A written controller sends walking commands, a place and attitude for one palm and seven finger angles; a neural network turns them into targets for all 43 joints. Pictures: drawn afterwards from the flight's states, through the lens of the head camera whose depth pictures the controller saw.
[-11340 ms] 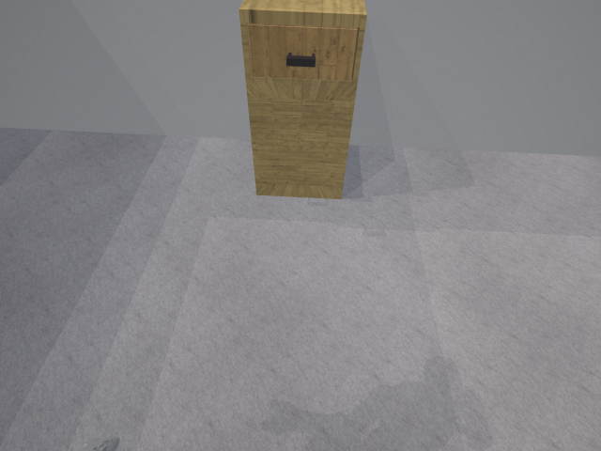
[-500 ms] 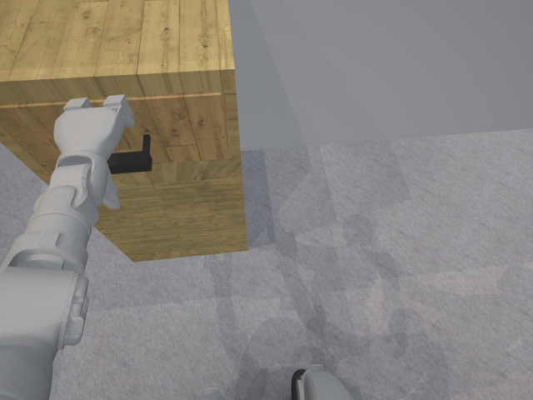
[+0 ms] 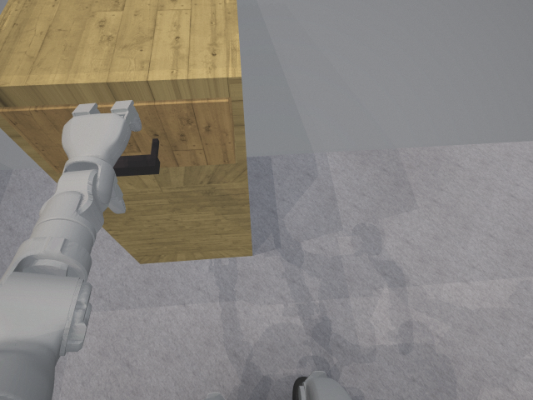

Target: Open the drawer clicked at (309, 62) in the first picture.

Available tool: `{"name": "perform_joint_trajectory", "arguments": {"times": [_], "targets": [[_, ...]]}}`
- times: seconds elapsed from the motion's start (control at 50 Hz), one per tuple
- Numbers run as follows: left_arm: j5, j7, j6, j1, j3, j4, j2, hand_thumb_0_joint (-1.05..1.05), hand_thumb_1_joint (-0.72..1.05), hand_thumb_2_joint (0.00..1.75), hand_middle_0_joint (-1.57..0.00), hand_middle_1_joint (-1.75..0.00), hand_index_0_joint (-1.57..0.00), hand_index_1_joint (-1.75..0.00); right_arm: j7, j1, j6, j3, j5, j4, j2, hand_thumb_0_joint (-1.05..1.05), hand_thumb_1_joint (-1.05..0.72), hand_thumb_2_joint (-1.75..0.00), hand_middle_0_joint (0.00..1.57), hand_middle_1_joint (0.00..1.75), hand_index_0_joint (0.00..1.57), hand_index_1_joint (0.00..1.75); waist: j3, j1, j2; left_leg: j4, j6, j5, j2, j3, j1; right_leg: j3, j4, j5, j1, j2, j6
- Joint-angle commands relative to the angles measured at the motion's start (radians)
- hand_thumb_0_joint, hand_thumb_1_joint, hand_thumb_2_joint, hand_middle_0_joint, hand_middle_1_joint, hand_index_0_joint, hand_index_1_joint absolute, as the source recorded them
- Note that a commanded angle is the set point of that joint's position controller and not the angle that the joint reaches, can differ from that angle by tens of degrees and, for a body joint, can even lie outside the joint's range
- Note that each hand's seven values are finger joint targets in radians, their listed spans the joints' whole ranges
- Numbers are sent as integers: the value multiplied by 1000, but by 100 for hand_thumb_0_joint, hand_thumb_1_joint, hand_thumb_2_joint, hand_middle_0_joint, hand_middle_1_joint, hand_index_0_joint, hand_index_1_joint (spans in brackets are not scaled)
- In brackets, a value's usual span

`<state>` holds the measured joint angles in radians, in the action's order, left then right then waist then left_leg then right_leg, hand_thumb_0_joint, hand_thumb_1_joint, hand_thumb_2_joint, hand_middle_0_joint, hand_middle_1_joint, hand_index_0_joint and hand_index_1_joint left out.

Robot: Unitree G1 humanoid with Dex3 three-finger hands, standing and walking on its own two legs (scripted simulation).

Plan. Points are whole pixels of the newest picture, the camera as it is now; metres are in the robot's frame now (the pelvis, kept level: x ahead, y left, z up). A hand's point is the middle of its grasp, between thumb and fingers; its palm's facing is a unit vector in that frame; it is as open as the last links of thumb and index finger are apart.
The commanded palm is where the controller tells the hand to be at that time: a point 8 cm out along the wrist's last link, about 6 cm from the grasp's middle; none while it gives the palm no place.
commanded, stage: lower the fingers behind the handle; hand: left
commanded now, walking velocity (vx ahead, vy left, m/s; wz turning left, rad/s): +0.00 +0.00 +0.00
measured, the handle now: (131, 155) +0.54 +0.23 -0.03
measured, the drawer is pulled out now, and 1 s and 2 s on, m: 0.00 0.00 0.00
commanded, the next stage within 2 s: lift the fingers back up to retry in 1.56 s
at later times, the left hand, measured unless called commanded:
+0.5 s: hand (116, 176) +0.48 +0.24 -0.01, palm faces -0.07 -0.03 -1.00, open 13.8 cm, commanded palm +0.47 +0.23 +0.04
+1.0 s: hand (126, 172) +0.49 +0.23 -0.02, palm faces -0.06 -0.01 -1.00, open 13.8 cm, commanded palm +0.48 +0.23 +0.01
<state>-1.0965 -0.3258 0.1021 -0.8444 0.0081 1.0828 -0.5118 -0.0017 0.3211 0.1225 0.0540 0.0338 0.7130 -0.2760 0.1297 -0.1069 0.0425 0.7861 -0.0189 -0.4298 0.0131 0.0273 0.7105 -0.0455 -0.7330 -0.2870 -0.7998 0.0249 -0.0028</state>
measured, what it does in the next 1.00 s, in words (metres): stands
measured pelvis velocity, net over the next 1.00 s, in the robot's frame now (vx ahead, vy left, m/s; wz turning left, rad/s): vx -0.02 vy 0.01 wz -0.01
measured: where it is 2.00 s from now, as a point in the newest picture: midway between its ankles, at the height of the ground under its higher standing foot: outside the picture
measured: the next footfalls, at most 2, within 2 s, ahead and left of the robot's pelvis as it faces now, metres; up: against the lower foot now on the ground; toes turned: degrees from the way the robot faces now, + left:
none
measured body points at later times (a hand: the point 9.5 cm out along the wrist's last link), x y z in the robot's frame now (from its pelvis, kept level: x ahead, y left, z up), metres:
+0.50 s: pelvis -0.02 +0.00 -0.02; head +0.11 +0.00 +0.42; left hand +0.48 +0.24 +0.05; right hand -0.02 -0.28 -0.14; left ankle -0.04 +0.11 -0.70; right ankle +0.02 -0.13 -0.70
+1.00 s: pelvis -0.02 +0.01 -0.04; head +0.12 +0.00 +0.39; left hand +0.49 +0.23 +0.03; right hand -0.03 -0.27 -0.16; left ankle -0.04 +0.11 -0.70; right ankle +0.02 -0.13 -0.70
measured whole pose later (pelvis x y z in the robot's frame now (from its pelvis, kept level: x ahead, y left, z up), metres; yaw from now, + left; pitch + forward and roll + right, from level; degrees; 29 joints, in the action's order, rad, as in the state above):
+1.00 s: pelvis -0.02 +0.01 -0.04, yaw -1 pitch +26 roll -1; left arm -1.12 -0.37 0.08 -0.94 -0.01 1.17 -0.56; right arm 0.01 0.34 0.11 0.02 0.05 0.71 -0.28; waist 0.16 -0.15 0.05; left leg 1.02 -0.03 -0.50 0.02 0.04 0.98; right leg -0.03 -0.94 -0.33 -1.06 0.03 -0.01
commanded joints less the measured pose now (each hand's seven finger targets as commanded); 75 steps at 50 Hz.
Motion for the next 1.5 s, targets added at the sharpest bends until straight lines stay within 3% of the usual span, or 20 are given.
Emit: {"name": "perform_joint_trajectory", "arguments": {"times": [0.0,0.08,0.16,0.2,0.26,0.36,0.56,0.68,0.7,0.76,0.82,0.9,0.96,1.0,1.14,1.16,1.22,1.26,1.38,1.48], "targets": [[7,-28,-16,-387,-50,-136,-246,0,-50,30,-30,-120,-30,-120,-13,163,-12,53,4,-42,-159,0,-90,-90,20,30,20,30,422,-17,9,-64,-16,484,-36,-10,-156,17,29,363,337,-50,35],[3,-15,12,-347,-72,-144,-273,0,-50,30,-30,-120,-30,-120,-17,160,-11,53,5,-49,-163,0,-90,-90,20,30,20,30,422,-9,-17,-57,-20,448,-38,-2,-113,26,20,365,351,-47,34],[-3,-39,49,-358,-112,-181,-322,0,-50,30,-30,-120,-30,-120,-17,162,-14,53,11,-46,-166,0,-90,-90,20,30,20,30,455,0,11,-37,-21,417,-42,-3,-91,33,-3,338,336,-45,35],[-8,-58,50,-385,-112,-170,-327,0,-50,30,-30,-120,-30,-120,-16,162,-19,53,12,-37,-168,0,-90,-90,20,30,20,30,418,-13,14,-26,-22,388,-40,-6,-64,29,-10,305,292,-46,36],[-15,-81,52,-410,-123,-183,-346,0,-50,30,-30,-120,-30,-120,-14,172,-23,56,17,-30,-171,0,-90,-90,20,30,20,30,486,-16,29,-3,-20,399,-42,-13,-70,29,-32,305,284,-46,35],[-12,-89,33,-440,-59,-144,-256,0,-50,30,-30,-120,-30,-120,-6,187,-30,64,19,-10,-168,0,-90,-90,20,30,20,30,485,-48,55,24,-13,411,-31,-32,-106,15,-41,263,191,-52,35],[-27,-93,29,-492,-76,-123,-292,0,-50,30,-30,-120,-30,-120,-6,195,-37,50,27,-10,-176,0,-90,-90,20,30,20,30,480,-50,93,60,-6,397,-26,-55,-82,1,-87,203,100,-53,42],[-23,-99,-3,-445,-83,-75,-296,0,-50,30,-30,-120,-30,-120,1,191,-33,43,28,-15,-179,0,-90,-90,20,30,20,30,486,-49,55,90,-12,390,-27,-42,-17,5,-109,229,108,-53,36],[-28,-100,-5,-456,-101,-85,-328,0,-50,30,-30,-120,-30,-120,-1,191,-31,41,28,-13,-182,0,-90,-90,20,30,20,30,490,-47,52,91,-12,386,-26,-43,-9,5,-116,232,116,-53,36],[-24,-92,-25,-429,-76,-47,-296,0,-50,30,-30,-120,-30,-120,0,196,-29,41,25,-12,-180,0,-90,-90,20,30,20,30,478,-58,33,99,-15,386,-25,-41,6,4,-120,237,109,-54,34],[-20,-75,-40,-407,-96,-26,-341,0,-50,30,-30,-120,-30,-120,-4,192,-23,31,21,-17,-187,0,-90,-90,20,30,20,30,472,-46,12,103,-22,333,-34,-30,67,13,-124,226,134,-51,33],[-22,-53,-42,-409,-56,3,-294,0,-50,30,-30,-120,-30,-120,-10,193,-24,28,16,-24,-183,0,-90,-90,20,30,20,30,427,-65,0,112,-22,301,-28,-34,83,6,-131,185,76,-51,33],[-18,-41,-26,-397,-62,-13,-295,0,-50,30,-30,-120,-30,-120,-12,200,-28,28,17,-34,-181,0,-90,-90,20,30,20,30,469,-54,17,126,-23,303,-29,-34,87,10,-150,190,84,-50,34],[-16,-34,-23,-385,-32,3,-252,0,-50,30,-30,-120,-30,-120,-13,197,-33,29,14,-36,-176,0,-90,-90,20,30,20,30,425,-67,-3,132,-24,277,-26,-32,108,6,-149,170,54,-50,33],[-9,-26,-17,-377,-49,38,-289,0,-50,30,-30,-120,-30,-120,-17,190,-41,21,6,-50,-184,0,-90,-90,20,30,20,30,407,-72,-32,165,-29,191,-33,-28,200,11,-176,112,19,-48,32],[-9,-29,-15,-404,-43,15,-291,0,-50,30,-30,-120,-30,-120,-18,198,-45,20,6,-52,-183,0,-90,-90,20,30,20,30,426,-75,3,169,-29,194,-33,-26,195,12,-181,114,16,-45,31],[-10,-28,-31,-403,-44,28,-303,0,-50,30,-30,-120,-30,-120,-18,196,-46,19,3,-57,-184,0,-90,-90,20,30,20,30,431,-77,-5,174,-31,176,-35,-23,209,15,-179,104,22,-47,29],[-10,-24,-36,-418,-63,26,-344,0,-50,30,-30,-120,-30,-120,-21,197,-46,15,-1,-57,-190,0,-90,-90,20,30,20,30,443,-75,-7,176,-32,158,-37,-21,224,18,-180,93,34,-44,26],[-8,-3,-42,-430,-48,26,-337,0,-50,30,-30,-120,-30,-120,-25,197,-49,9,-5,-64,-187,0,-90,-90,20,30,20,30,451,-73,18,170,-31,139,-36,-28,216,14,-181,66,17,-45,28],[2,10,-32,-440,-51,25,-348,0,-50,30,-30,-120,-30,-120,-30,201,-56,5,-8,-68,-187,0,-90,-90,20,30,20,30,441,-84,-14,176,-38,113,-36,-22,250,22,-173,58,34,-45,22]]}}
